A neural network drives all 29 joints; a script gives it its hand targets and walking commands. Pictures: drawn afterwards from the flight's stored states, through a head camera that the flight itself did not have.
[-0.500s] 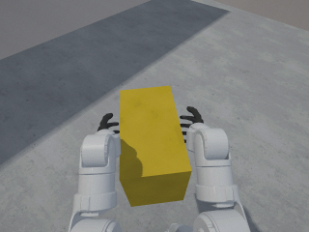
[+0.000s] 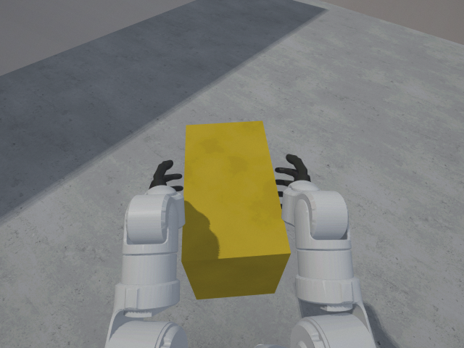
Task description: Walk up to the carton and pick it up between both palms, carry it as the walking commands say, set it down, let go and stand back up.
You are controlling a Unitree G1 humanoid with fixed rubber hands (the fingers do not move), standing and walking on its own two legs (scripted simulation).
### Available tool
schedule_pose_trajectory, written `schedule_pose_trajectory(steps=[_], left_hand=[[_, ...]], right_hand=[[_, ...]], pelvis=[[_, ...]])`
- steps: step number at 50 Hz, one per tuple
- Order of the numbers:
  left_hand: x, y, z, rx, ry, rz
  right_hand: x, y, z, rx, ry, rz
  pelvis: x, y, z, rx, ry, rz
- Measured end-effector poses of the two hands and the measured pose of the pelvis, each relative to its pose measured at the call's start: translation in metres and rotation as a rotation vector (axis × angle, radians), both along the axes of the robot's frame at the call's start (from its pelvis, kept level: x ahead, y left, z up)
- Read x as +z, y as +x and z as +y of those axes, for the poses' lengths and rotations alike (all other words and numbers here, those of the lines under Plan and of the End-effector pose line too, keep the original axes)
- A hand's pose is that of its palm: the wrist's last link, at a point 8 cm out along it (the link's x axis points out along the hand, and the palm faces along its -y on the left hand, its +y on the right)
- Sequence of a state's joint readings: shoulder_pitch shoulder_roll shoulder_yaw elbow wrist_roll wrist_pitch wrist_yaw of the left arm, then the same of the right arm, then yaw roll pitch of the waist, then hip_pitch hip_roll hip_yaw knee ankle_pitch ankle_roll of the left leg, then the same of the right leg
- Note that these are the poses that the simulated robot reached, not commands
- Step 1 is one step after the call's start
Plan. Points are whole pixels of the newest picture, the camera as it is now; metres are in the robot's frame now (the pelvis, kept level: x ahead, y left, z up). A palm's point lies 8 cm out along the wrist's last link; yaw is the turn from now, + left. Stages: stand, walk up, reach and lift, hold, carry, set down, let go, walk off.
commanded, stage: carry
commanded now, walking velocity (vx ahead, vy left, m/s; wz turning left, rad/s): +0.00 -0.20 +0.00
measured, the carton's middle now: (230, 208) +0.35 -0.01 +0.01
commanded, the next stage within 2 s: none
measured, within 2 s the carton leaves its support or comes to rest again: neither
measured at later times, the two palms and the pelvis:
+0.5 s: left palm (269, 229) +0.26 -0.06 +0.09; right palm (413, 235) +0.25 -0.28 +0.09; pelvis -0.06 -0.15 +0.00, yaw +0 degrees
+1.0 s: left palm (376, 272) +0.19 -0.20 +0.09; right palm out of the picture +0.19 -0.42 +0.08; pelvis -0.13 -0.30 +0.00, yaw +0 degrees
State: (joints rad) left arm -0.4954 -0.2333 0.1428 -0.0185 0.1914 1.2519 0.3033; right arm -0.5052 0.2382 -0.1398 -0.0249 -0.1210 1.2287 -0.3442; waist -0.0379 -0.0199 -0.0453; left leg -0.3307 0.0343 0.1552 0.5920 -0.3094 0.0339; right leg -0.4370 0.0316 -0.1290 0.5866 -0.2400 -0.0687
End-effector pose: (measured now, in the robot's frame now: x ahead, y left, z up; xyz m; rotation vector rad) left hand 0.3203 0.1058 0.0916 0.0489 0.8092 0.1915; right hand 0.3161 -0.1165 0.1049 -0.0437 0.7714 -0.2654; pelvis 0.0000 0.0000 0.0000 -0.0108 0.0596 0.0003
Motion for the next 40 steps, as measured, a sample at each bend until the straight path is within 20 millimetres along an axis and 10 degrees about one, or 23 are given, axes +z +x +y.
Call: schedule_pose_trajectory(steps=[9,23,40], left_hand=[[0.015,-0.033,-0.026,0.114,0.014,0.011],[0.001,-0.055,-0.156,-0.032,0.061,0.047],[0.018,-0.110,-0.202,0.125,0.017,-0.003]], right_hand=[[0.010,-0.010,-0.025,0.114,0.007,0.015],[-0.021,-0.065,-0.158,-0.016,0.075,0.049],[0.009,-0.089,-0.202,0.124,0.016,0.010]], pelvis=[[0.014,-0.021,-0.052,-0.004,-0.030,-0.003],[0.006,-0.058,-0.143,0.001,0.013,-0.001],[0.014,-0.100,-0.230,-0.004,-0.031,-0.002]])
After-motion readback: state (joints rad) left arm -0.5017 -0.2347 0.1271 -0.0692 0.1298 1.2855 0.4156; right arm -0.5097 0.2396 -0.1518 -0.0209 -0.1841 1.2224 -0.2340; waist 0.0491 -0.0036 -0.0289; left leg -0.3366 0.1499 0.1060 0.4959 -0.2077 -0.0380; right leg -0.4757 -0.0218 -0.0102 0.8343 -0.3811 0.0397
